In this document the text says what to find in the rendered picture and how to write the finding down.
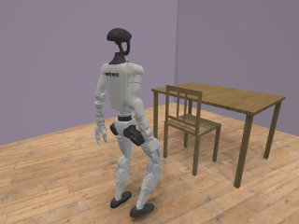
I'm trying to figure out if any robot left upper arm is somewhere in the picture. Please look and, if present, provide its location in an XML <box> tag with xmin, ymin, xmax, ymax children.
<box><xmin>94</xmin><ymin>63</ymin><xmax>108</xmax><ymax>102</ymax></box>

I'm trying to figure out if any right robot foot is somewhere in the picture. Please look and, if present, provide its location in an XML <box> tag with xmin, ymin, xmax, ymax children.
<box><xmin>129</xmin><ymin>203</ymin><xmax>154</xmax><ymax>218</ymax></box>

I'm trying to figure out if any robot left hand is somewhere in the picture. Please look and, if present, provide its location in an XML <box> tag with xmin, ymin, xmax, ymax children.
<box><xmin>94</xmin><ymin>124</ymin><xmax>107</xmax><ymax>146</ymax></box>

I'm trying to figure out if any robot right upper arm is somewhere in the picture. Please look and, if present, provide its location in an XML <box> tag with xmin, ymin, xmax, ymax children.
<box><xmin>126</xmin><ymin>63</ymin><xmax>144</xmax><ymax>110</ymax></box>

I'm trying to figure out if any robot left forearm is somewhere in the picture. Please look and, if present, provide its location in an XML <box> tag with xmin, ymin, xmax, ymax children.
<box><xmin>94</xmin><ymin>97</ymin><xmax>106</xmax><ymax>125</ymax></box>

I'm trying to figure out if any chair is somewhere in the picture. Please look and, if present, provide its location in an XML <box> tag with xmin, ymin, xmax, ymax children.
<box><xmin>164</xmin><ymin>85</ymin><xmax>221</xmax><ymax>176</ymax></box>

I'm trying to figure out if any table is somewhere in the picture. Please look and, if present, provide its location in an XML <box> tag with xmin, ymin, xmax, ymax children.
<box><xmin>151</xmin><ymin>82</ymin><xmax>286</xmax><ymax>189</ymax></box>

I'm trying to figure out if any robot right forearm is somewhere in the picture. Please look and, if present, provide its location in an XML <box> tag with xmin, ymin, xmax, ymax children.
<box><xmin>133</xmin><ymin>98</ymin><xmax>154</xmax><ymax>141</ymax></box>

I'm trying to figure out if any humanoid robot torso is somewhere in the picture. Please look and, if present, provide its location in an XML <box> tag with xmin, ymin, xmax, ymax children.
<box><xmin>106</xmin><ymin>59</ymin><xmax>136</xmax><ymax>138</ymax></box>

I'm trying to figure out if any robot right hand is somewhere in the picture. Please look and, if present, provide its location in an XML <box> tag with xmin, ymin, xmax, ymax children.
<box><xmin>146</xmin><ymin>136</ymin><xmax>163</xmax><ymax>162</ymax></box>

